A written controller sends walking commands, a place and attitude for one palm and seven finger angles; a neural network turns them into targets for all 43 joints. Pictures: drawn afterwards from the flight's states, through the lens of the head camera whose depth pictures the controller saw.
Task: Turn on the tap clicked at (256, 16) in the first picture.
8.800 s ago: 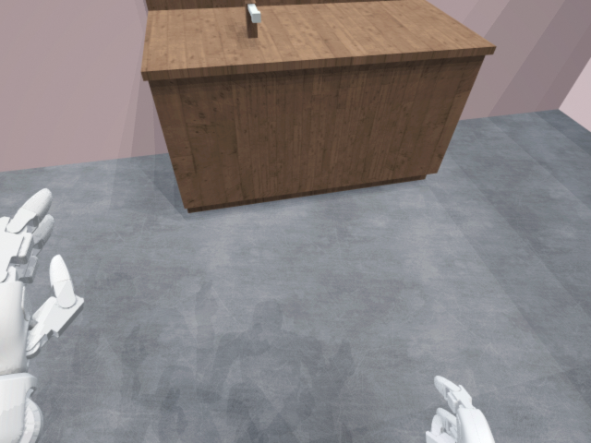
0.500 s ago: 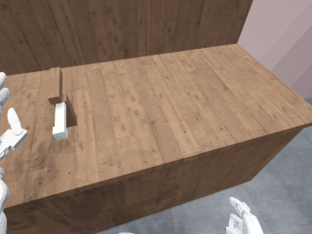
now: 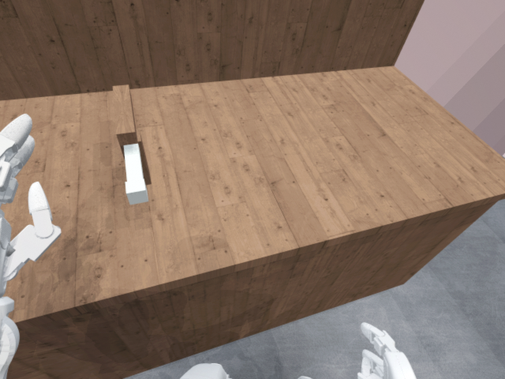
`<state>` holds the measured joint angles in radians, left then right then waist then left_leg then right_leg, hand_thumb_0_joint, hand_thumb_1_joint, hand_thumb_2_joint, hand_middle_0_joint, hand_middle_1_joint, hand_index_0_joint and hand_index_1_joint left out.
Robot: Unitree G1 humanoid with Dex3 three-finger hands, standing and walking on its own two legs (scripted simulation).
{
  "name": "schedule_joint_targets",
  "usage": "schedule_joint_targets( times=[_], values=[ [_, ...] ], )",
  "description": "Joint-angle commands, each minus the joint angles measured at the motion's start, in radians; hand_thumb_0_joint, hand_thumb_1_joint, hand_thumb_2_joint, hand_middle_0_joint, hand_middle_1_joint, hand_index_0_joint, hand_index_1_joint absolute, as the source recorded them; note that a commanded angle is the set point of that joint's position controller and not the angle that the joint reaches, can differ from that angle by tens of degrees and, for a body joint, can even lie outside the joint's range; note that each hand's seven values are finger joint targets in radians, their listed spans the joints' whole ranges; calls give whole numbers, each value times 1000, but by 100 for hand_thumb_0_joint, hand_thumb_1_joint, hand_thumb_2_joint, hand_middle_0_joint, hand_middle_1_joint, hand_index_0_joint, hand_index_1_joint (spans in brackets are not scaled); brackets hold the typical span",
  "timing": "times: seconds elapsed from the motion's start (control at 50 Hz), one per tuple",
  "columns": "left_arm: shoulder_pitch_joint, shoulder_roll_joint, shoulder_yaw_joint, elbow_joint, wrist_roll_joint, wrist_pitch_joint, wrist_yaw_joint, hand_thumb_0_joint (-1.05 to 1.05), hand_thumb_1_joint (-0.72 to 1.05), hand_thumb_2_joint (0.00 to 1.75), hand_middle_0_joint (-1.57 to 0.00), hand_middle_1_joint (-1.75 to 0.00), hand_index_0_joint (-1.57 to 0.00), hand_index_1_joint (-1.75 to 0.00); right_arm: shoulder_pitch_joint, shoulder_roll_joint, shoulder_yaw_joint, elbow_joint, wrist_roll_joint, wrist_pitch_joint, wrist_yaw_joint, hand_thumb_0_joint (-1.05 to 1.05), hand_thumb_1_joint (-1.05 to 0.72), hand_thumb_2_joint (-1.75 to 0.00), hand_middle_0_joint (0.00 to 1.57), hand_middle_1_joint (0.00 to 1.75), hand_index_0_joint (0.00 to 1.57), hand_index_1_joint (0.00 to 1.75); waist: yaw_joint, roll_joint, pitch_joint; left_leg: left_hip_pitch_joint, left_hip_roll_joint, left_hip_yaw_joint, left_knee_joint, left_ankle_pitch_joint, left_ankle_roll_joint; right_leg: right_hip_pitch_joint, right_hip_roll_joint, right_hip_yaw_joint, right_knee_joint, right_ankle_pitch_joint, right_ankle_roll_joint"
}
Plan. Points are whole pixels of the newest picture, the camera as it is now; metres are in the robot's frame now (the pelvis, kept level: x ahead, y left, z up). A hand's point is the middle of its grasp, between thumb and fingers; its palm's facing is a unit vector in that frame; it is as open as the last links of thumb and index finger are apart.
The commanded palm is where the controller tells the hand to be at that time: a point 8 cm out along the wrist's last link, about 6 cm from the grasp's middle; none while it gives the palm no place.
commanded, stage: come to a stop and stand still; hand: left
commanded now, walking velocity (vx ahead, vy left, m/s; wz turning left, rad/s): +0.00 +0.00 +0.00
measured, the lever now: (137, 191) +0.35 +0.23 +0.09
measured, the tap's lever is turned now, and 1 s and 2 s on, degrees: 0 0 0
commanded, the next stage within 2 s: look again from close up in 0.52 s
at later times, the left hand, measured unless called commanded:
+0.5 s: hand (28, 207) +0.23 +0.29 +0.19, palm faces +0.31 -0.82 -0.48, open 7.4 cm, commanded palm +0.17 +0.32 +0.20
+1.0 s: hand (21, 210) +0.24 +0.31 +0.17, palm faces +0.37 -0.87 -0.32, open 7.4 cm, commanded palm +0.18 +0.34 +0.20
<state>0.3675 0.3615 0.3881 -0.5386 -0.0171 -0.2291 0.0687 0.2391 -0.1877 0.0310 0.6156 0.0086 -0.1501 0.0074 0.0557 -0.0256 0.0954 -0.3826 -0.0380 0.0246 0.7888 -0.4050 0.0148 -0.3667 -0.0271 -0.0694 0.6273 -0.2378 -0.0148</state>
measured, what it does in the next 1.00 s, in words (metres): steps on the spot: right foot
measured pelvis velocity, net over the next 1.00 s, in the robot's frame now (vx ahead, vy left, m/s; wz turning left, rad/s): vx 0.01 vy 0.06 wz -0.04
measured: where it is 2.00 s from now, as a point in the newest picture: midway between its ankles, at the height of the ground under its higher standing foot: outside the picture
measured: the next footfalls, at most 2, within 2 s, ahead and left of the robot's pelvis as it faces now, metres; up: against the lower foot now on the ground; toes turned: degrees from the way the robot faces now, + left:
right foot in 0.40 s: +0.04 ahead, -0.09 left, +0.00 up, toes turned -4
left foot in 1.24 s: +0.07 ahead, +0.16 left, +0.00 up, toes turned -9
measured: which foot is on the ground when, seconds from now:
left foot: down 0.00-1.00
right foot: down 0.00-0.02, up 0.04-0.38, down 0.40-1.00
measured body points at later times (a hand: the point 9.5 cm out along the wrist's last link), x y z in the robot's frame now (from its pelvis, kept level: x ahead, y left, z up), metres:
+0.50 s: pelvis +0.00 +0.04 +0.02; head +0.05 +0.05 +0.47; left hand +0.21 +0.33 +0.21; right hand +0.17 -0.19 -0.06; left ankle +0.06 +0.06 -0.71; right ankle -0.03 -0.09 -0.72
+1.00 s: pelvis +0.01 +0.06 +0.02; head +0.03 +0.10 +0.46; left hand +0.21 +0.36 +0.18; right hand +0.17 -0.17 -0.06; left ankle +0.05 +0.07 -0.72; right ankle -0.01 -0.08 -0.70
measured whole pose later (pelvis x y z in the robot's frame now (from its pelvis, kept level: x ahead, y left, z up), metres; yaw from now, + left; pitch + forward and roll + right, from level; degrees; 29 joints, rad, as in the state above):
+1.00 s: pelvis +0.01 +0.06 +0.02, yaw -2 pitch -2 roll -3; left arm 0.40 0.35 0.37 -0.49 -0.04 -0.17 0.11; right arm 0.21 -0.18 0.00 0.62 0.01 -0.11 -0.02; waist 0.03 -0.05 0.08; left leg -0.27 -0.11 0.06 0.51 -0.22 0.14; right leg -0.25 0.02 0.01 0.65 -0.38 -0.02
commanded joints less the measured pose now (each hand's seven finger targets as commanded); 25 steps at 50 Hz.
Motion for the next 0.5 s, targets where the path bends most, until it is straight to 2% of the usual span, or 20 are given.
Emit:
schedule_joint_targets(
  times=[0.0,0.02,0.04,0.06,0.08,0.1,0.12,0.16,0.18,0.24,0.26,0.28,0.3,0.32,0.34,0.36,0.42,0.44,0.46,0.48],
  values=[
    [-233,156,68,-164,-14,-39,32,0,90,90,-20,-30,-20,-30,-85,-134,-56,-122,5,-73,-32,0,-90,-90,20,30,20,30,-91,276,-30,157,187,-339,-550,-211,66,-235,36,55,248,-352,0],
    [-273,192,94,-209,-4,-53,42,0,90,90,-20,-30,-20,-30,-89,-136,-74,-132,5,-85,-24,0,-90,-90,20,30,20,30,-83,382,-3,40,280,-465,-636,-150,107,-175,89,70,455,-301,17],
    [-253,217,119,-162,-6,-58,36,0,90,90,-20,-30,-20,-30,-101,-120,-79,-119,2,-89,-9,0,-90,-90,20,30,20,30,-73,295,-36,-7,305,-495,-661,-259,77,-143,69,133,527,-228,11],
    [-252,217,119,-210,-12,-65,32,0,90,90,-20,-30,-20,-30,-116,-122,-82,-134,-6,-83,0,0,-90,-90,20,30,20,30,-73,275,-35,-19,303,-508,-657,-279,56,-147,56,167,534,-183,15],
    [-258,231,134,-269,-7,-73,33,0,90,90,-20,-30,-20,-30,-140,-124,-86,-136,-5,-89,7,0,-90,-90,20,30,20,30,-67,230,-53,26,298,-486,-647,-247,47,-165,58,163,548,-164,16],
    [-234,208,111,-299,-8,-81,32,0,90,90,-20,-30,-20,-30,-139,-119,-83,-141,-8,-96,13,0,-90,-90,20,30,20,30,-65,155,-60,60,283,-444,-623,-190,41,-175,49,151,512,-145,12],
    [-184,206,119,-319,-10,-86,33,0,90,90,-20,-30,-20,-30,-138,-126,-87,-150,-8,-99,15,0,-90,-90,20,30,20,30,-57,140,-101,104,268,-383,-598,-151,45,-153,44,132,460,-130,9],
    [-83,187,119,-343,-19,-83,33,0,90,90,-20,-30,-20,-30,-124,-123,-89,-166,-6,-89,21,0,-90,-90,20,30,20,30,-47,176,-161,154,229,-301,-590,-108,21,-85,55,78,331,-126,2],
    [-38,190,132,-349,-17,-83,36,0,90,90,-20,-30,-20,-30,-127,-120,-85,-175,-4,-84,19,0,-90,-90,20,30,20,30,-44,211,-194,230,212,-264,-569,-25,10,-75,53,54,221,-136,-2],
    [56,169,119,-276,-27,-62,33,0,90,90,-20,-30,-20,-30,-71,-130,-84,-179,-4,-57,13,0,-90,-90,20,30,20,30,-61,247,-211,313,196,-252,-543,108,-44,-10,76,2,-30,-153,-13],
    [65,184,132,-256,-28,-54,34,0,90,90,-20,-30,-20,-30,-62,-130,-87,-184,-2,-50,8,0,-90,-90,20,30,20,30,-56,226,-218,341,194,-242,-526,180,-61,17,78,-7,-109,-149,-16],
    [82,186,136,-220,-28,-50,35,0,90,90,-20,-30,-20,-30,-55,-131,-86,-180,1,-47,1,0,-90,-90,20,30,20,30,-64,229,-220,404,183,-240,-484,337,-78,5,88,-14,-185,-119,-15],
    [90,175,123,-182,-40,-41,30,0,90,90,-20,-30,-20,-30,-45,-143,-87,-179,-1,-40,-3,0,-90,-90,20,30,20,30,-62,232,-221,405,174,-236,-466,406,-110,30,95,-18,-238,-87,-19],
    [82,214,150,-169,-40,-35,32,0,90,90,-20,-30,-20,-30,-55,-144,-92,-189,-1,-33,-8,0,-90,-90,20,30,20,30,-45,209,-236,391,163,-199,-434,509,-147,104,88,-28,-331,-29,-26],
    [84,209,148,-151,-50,-30,29,0,90,90,-20,-30,-20,-30,-62,-151,-94,-189,-1,-25,-12,0,-90,-90,20,30,20,30,-42,183,-241,346,147,-169,-405,514,-171,188,82,-39,-405,50,-33],
    [75,228,157,-151,-53,-30,30,0,90,90,-20,-30,-20,-30,-58,-147,-97,-190,5,-19,-17,0,-90,-90,20,30,20,30,-45,129,-255,311,128,-140,-352,485,-175,261,43,-21,-428,121,-50],
    [81,242,174,-162,-61,-38,41,0,90,90,-20,-30,-20,-30,-70,-137,-84,-191,26,-2,-22,0,-90,-90,20,30,20,30,-55,2,-293,260,99,-126,-232,338,-92,271,-90,56,-329,260,-102],
    [104,177,131,-139,-68,-24,36,0,90,90,-20,-30,-20,-30,-61,-154,-103,-186,32,3,-23,0,-90,-90,20,30,20,30,-65,-121,-285,247,86,-118,-228,268,-53,223,-106,100,-274,208,-115],
    [99,190,139,-178,-67,-22,39,0,90,90,-20,-30,-20,-30,-85,-161,-111,-200,38,4,-27,0,-90,-90,20,30,20,30,-60,-131,-256,259,84,-111,-244,228,-17,165,-124,138,-266,162,-115],
    [104,194,150,-193,-62,-20,47,0,90,90,-20,-30,-20,-30,-112,-156,-106,-197,43,1,-30,0,-90,-90,20,30,20,30,-64,-77,-252,281,97,-112,-283,282,3,144,-102,142,-240,157,-98]
  ],
)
